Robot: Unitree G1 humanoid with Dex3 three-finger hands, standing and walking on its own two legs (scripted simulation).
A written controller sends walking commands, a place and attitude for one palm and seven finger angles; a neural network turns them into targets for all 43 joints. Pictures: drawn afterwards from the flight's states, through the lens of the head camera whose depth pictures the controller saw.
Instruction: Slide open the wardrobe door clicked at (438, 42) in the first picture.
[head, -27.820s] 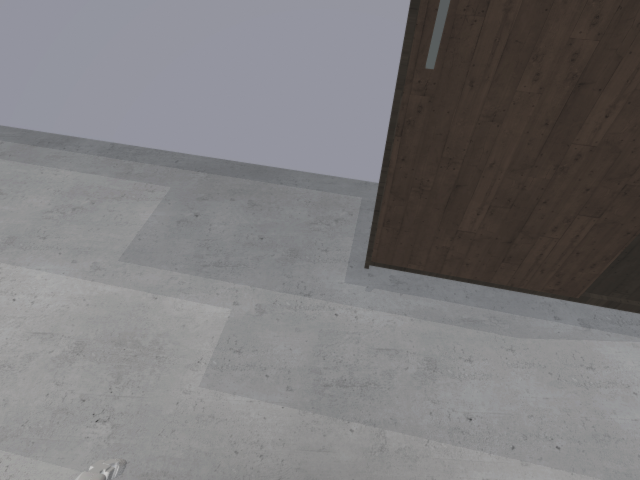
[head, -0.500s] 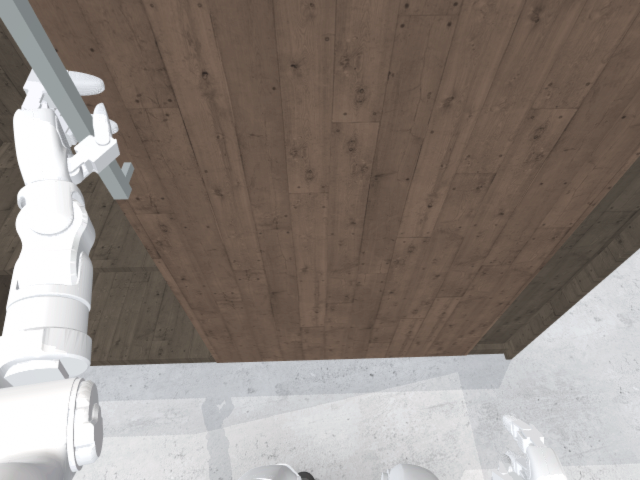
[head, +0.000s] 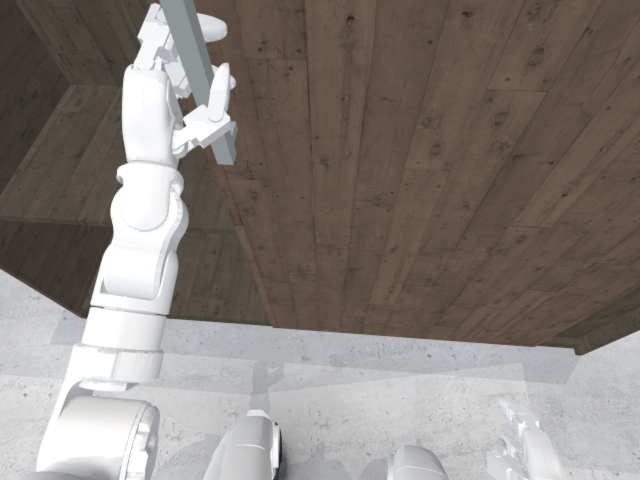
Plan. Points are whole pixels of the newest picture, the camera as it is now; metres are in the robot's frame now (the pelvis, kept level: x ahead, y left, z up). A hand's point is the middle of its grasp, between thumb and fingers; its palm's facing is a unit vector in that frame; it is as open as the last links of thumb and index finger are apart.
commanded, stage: stop walking and hold the door there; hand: left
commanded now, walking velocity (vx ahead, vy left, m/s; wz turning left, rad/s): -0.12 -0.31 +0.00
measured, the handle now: (189, 12) +0.46 +0.15 +0.27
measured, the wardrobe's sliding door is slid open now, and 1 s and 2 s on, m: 0.61 0.61 0.61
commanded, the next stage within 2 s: loosen the grip on the handle in 0.96 s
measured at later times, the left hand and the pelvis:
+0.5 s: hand (225, 111) +0.41 +0.12 +0.21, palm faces +0.04 -1.00 -0.06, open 6.0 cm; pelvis +0.03 +0.02 +0.03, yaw +2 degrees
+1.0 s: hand (230, 111) +0.41 +0.12 +0.21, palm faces +0.12 -0.99 -0.09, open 6.1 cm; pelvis +0.04 +0.00 +0.03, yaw +2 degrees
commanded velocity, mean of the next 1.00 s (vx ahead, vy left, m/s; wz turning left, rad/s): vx -0.01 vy -0.03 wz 0.00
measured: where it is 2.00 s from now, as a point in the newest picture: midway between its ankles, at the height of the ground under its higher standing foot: outside the picture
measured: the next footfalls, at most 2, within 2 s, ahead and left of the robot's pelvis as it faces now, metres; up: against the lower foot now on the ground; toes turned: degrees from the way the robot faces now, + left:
right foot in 0.14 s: +0.05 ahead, -0.09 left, +0.00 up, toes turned -4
left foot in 0.30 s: +0.08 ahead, +0.13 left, +0.00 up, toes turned -1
